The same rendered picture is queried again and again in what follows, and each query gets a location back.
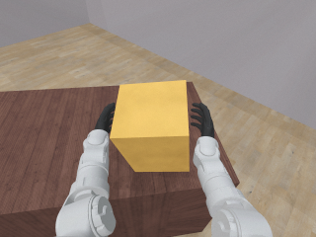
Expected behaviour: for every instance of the robot left upper arm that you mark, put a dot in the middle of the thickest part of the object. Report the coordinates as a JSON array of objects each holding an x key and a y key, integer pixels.
[{"x": 88, "y": 217}]

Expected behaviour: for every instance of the right robot forearm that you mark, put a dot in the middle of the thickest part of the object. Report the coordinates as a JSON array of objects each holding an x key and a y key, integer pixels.
[{"x": 215, "y": 181}]

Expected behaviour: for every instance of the carton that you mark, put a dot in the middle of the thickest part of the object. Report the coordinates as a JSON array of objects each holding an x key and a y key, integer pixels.
[{"x": 151, "y": 126}]

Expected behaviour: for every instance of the robot right upper arm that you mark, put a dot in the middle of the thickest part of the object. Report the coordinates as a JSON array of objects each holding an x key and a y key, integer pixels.
[{"x": 237, "y": 222}]

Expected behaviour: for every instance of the pedestal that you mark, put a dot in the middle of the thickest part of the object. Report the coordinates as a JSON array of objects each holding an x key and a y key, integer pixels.
[{"x": 41, "y": 143}]

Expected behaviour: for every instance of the robot right hand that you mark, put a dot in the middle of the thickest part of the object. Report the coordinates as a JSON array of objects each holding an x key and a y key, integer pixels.
[{"x": 206, "y": 126}]

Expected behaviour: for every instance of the robot left hand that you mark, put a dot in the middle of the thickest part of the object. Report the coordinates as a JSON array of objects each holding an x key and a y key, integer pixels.
[{"x": 105, "y": 119}]

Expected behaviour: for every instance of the left robot forearm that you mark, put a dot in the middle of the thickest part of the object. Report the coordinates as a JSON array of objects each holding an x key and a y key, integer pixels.
[{"x": 93, "y": 169}]

